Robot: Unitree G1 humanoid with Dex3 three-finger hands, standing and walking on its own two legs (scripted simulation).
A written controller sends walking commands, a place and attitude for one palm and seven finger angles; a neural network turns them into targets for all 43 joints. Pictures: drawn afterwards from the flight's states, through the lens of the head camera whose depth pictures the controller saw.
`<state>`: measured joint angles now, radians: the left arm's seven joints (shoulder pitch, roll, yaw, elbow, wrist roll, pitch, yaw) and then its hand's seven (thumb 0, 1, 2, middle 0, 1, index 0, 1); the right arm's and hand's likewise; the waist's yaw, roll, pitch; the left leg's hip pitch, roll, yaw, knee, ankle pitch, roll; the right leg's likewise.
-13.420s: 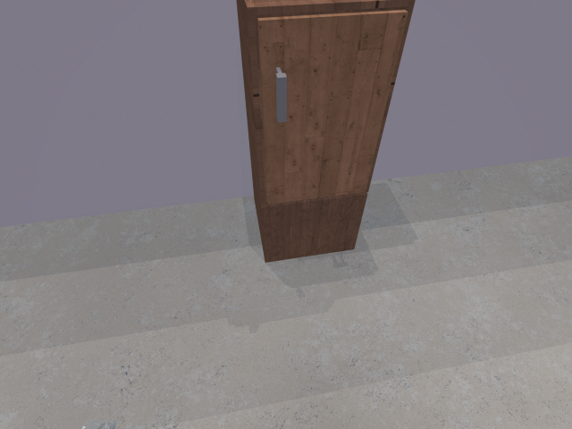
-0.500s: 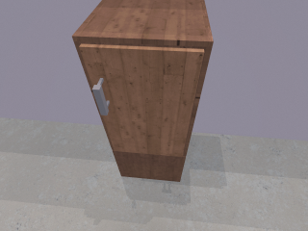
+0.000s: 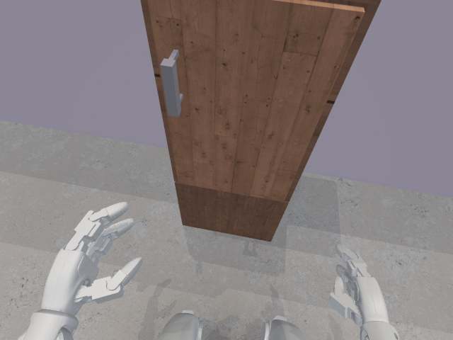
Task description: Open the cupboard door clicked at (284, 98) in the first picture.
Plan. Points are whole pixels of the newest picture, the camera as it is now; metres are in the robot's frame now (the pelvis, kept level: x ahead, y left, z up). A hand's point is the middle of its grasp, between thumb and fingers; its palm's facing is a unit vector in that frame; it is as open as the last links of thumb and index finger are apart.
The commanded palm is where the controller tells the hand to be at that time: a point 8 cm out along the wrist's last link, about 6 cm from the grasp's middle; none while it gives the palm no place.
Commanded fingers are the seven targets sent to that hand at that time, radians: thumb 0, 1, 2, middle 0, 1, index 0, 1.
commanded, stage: raise the hand with hooked fingers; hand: left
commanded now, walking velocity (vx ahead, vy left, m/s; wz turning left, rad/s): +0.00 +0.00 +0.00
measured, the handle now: (174, 83) +0.57 +0.18 +0.12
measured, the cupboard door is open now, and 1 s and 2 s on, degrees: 0 0 0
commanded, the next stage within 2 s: move the hooked fingers beside the handle in 1.52 s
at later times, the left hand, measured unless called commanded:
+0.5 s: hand (93, 221) +0.26 +0.24 +0.09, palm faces -0.07 -1.00 -0.06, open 12.5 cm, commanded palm +0.24 +0.30 +0.10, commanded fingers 0.00 -0.38 0.35 -0.29 -1.12 -0.29 -1.12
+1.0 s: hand (69, 169) +0.32 +0.28 +0.13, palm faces -0.04 -1.00 -0.04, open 14.0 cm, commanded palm +0.29 +0.33 +0.14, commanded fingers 0.00 -0.50 0.30 -0.30 -1.20 -0.30 -1.20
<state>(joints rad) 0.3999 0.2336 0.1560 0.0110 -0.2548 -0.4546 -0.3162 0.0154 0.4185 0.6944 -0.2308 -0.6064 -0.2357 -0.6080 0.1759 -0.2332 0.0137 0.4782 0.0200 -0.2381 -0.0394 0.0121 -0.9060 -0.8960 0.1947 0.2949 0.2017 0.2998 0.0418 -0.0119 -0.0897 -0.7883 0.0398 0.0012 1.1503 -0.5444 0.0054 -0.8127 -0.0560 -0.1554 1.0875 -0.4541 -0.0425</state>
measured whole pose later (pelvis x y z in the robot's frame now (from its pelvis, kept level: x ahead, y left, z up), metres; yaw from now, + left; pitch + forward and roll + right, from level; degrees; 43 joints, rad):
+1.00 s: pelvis +0.03 +0.01 +0.05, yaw -1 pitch +7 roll -2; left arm -0.05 0.43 0.42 0.39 -0.36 -0.22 -0.55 -0.01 -0.50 0.30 -0.30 -1.20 -0.30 -1.20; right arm 0.27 -0.28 0.07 0.58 0.04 -0.23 -0.08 0.01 -0.90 -0.90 0.20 0.30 0.21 0.30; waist 0.01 0.02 -0.05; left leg -0.51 0.03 0.04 0.83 -0.44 0.02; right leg -0.54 -0.04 -0.13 0.77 -0.34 -0.01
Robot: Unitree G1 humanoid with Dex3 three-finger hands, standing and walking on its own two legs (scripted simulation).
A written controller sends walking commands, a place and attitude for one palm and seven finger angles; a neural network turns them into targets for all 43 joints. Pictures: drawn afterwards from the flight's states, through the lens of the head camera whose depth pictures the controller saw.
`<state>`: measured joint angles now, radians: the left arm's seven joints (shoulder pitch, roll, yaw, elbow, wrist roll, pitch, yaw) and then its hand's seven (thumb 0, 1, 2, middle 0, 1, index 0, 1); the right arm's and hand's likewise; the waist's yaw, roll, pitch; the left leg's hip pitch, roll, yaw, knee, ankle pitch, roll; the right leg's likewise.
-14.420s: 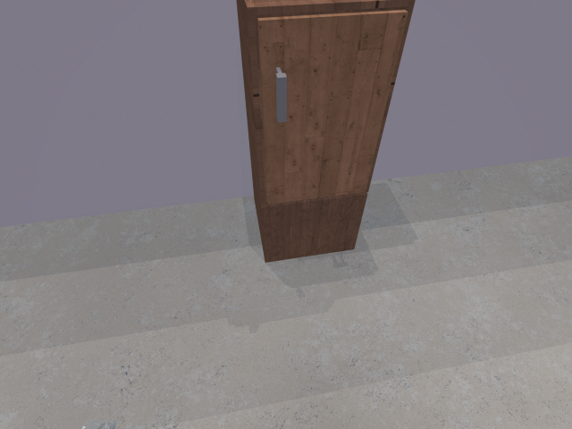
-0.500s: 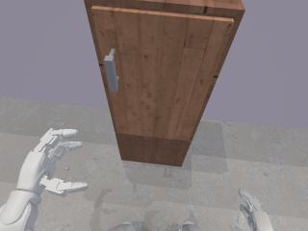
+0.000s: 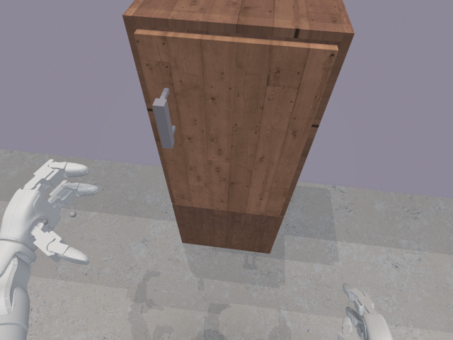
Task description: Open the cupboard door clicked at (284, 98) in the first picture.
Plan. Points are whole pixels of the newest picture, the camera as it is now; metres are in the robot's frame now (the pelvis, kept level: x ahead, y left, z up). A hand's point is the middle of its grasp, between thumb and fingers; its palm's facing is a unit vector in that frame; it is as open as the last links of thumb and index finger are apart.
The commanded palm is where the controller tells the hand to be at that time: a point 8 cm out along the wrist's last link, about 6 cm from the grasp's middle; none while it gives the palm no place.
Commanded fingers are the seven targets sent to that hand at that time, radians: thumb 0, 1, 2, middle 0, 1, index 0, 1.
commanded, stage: raise the hand with hooked fingers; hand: left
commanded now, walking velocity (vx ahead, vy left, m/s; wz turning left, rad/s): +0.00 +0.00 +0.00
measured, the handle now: (167, 118) +0.54 +0.17 +0.07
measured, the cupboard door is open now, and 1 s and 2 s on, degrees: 0 0 0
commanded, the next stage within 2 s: move the hooked fingers beside the handle in 0.52 s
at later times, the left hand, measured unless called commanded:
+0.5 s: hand (76, 212) +0.29 +0.26 +0.08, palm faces -0.02 -1.00 -0.02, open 14.0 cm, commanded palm +0.26 +0.31 +0.09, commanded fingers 0.00 -0.50 0.30 -0.30 -1.20 -0.30 -1.20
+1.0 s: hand (92, 185) +0.34 +0.26 +0.08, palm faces -0.05 -1.00 +0.00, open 14.0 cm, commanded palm +0.32 +0.31 +0.08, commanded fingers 0.00 -0.50 0.30 -0.30 -1.20 -0.30 -1.20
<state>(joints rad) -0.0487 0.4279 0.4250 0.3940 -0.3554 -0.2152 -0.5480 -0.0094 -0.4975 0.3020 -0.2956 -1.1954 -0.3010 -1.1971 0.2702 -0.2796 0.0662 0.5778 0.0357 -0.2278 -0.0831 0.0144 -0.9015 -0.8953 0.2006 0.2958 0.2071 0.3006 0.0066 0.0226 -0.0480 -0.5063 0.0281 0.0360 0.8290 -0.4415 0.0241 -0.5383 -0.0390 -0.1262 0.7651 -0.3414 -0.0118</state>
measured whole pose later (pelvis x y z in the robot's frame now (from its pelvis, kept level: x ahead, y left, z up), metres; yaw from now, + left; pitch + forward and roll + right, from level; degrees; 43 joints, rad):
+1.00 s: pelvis -0.01 -0.01 +0.00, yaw -1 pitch +8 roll -1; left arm -0.34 0.48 0.44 0.72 -0.30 -0.27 -0.57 -0.01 -0.50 0.30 -0.30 -1.20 -0.30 -1.20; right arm 0.30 -0.29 0.06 0.59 0.03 -0.19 -0.09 0.01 -0.90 -0.90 0.20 0.30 0.21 0.30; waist -0.03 0.00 -0.04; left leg -0.55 0.03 0.05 0.82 -0.41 0.02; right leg -0.59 -0.04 -0.11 0.77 -0.32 -0.02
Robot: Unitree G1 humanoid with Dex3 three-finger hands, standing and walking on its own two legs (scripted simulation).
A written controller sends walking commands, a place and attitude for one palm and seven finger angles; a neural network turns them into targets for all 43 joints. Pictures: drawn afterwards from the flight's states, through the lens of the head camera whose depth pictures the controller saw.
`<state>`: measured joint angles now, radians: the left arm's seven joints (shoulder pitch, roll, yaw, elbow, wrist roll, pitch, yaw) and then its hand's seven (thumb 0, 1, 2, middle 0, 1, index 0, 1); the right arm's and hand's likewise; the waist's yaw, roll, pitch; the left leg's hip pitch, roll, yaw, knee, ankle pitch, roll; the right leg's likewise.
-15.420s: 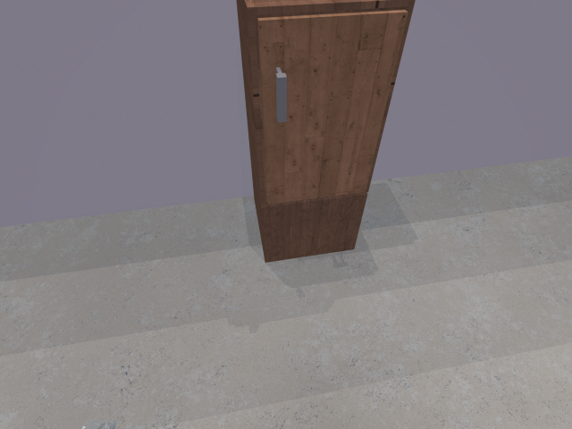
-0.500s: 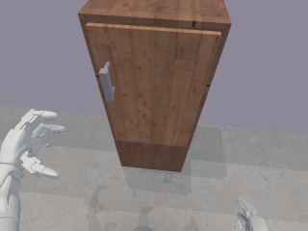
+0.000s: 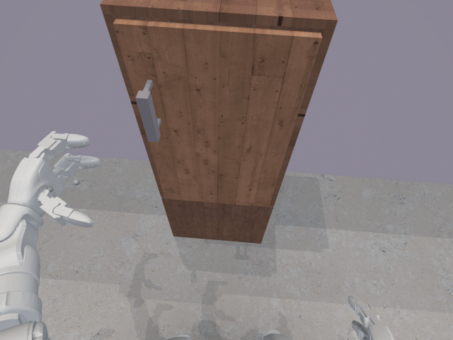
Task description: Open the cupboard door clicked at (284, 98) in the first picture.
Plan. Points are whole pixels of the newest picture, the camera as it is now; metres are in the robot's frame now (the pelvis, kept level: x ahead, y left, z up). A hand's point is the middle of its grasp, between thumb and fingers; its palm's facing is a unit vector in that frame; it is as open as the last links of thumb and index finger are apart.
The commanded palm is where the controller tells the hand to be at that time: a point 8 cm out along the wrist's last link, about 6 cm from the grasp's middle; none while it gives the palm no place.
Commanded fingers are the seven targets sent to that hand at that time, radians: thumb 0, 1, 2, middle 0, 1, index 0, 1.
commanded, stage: move the hooked fingers beside the handle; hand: left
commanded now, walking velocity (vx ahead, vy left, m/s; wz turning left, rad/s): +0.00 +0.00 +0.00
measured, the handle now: (151, 111) +0.55 +0.18 +0.07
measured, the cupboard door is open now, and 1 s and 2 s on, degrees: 0 0 0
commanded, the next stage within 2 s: none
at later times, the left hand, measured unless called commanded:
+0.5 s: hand (98, 151) +0.42 +0.25 +0.08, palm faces -0.06 -1.00 -0.01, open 14.0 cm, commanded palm +0.40 +0.30 +0.08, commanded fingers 0.00 -0.50 0.30 -0.30 -1.20 -0.30 -1.20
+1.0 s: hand (116, 126) +0.48 +0.24 +0.08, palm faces -0.08 -1.00 -0.01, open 14.0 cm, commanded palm +0.47 +0.29 +0.07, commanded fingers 0.00 -0.50 0.30 -0.30 -1.20 -0.30 -1.20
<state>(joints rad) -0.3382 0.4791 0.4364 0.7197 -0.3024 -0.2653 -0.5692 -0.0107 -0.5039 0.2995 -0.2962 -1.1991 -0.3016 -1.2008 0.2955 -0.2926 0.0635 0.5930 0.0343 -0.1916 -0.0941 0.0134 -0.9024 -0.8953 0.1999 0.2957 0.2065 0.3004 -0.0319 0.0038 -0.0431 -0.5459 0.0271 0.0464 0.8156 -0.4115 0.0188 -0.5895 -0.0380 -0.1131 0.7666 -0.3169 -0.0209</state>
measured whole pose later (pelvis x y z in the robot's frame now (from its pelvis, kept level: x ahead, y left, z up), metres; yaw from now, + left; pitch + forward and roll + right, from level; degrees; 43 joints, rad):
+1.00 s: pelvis +0.01 +0.01 -0.01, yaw -2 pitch +17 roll -2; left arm -0.82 0.61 0.46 1.15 -0.15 -0.34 -0.49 -0.01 -0.50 0.30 -0.30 -1.20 -0.30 -1.20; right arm 0.39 -0.29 0.06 0.61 0.01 0.01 -0.05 0.01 -0.90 -0.90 0.20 0.30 0.21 0.30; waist -0.14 0.00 -0.06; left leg -0.74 0.05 0.06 0.90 -0.45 0.03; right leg -0.79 -0.02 -0.09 0.82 -0.33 -0.01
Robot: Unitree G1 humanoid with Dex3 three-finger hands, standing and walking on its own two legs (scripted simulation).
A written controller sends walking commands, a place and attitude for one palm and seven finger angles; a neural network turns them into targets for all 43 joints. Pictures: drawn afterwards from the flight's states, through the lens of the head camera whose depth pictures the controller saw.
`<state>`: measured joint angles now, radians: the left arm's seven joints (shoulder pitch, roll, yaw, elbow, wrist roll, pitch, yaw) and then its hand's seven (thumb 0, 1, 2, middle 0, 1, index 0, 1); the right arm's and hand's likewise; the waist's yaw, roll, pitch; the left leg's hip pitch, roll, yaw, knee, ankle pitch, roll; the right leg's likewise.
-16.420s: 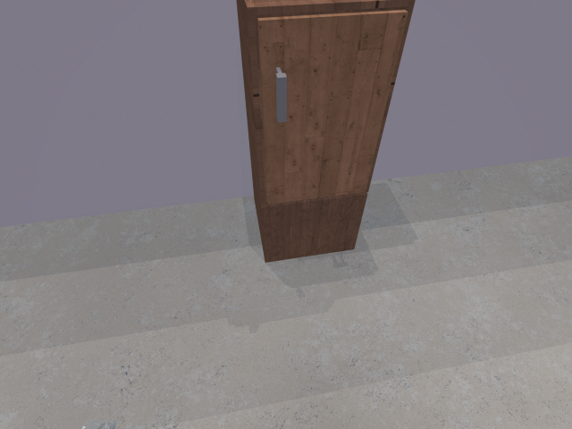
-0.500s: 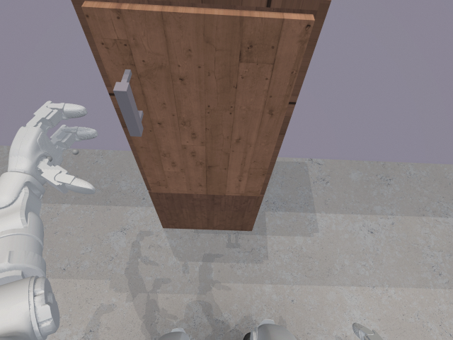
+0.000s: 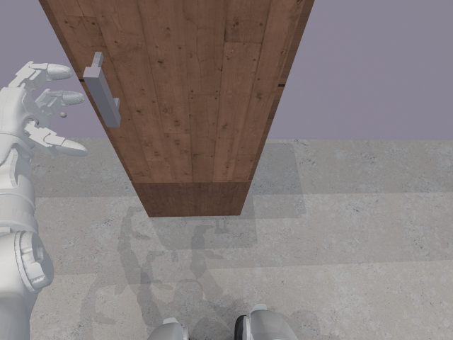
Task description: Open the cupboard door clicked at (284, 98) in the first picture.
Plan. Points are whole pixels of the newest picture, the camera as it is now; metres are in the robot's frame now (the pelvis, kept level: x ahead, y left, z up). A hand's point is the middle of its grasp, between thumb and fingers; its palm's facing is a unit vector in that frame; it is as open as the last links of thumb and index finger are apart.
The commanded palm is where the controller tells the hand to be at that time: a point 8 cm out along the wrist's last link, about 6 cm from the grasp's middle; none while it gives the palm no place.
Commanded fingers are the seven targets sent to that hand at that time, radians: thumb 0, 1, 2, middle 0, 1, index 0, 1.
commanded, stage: move the hooked fingers beside the handle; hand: left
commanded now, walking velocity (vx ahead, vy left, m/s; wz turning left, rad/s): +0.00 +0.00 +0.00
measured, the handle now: (106, 91) +0.53 +0.19 +0.08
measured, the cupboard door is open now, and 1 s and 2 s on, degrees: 0 0 0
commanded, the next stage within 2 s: slide the fingers in behind the handle in 1.02 s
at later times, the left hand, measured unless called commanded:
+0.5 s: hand (69, 102) +0.50 +0.25 +0.08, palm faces -0.04 -1.00 -0.01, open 14.0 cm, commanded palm +0.48 +0.30 +0.08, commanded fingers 0.00 -0.50 0.30 -0.30 -1.20 -0.30 -1.20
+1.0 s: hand (61, 106) +0.50 +0.26 +0.08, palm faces -0.04 -1.00 +0.00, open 14.0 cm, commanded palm +0.48 +0.30 +0.08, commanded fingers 0.00 -0.50 0.30 -0.30 -1.20 -0.30 -1.20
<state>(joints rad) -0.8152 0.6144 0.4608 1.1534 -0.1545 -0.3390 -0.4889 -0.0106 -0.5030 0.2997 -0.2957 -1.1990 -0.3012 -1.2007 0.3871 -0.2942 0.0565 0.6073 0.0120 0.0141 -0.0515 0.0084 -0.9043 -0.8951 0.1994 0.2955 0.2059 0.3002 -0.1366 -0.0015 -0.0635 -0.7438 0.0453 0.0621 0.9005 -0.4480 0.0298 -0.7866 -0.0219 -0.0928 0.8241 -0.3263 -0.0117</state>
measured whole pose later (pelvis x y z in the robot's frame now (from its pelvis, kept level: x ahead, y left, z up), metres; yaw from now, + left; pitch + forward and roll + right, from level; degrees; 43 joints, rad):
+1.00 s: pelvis +0.01 +0.01 -0.01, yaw +0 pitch +19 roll -3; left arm -0.86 0.66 0.48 1.18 -0.14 -0.34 -0.49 -0.01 -0.50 0.30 -0.30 -1.20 -0.30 -1.20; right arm 0.38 -0.29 0.06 0.57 0.00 0.09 -0.03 0.01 -0.90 -0.90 0.20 0.30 0.21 0.30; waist -0.16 0.00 -0.07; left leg -0.80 0.06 0.05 0.94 -0.48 0.04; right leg -0.83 -0.01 -0.10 0.84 -0.34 0.00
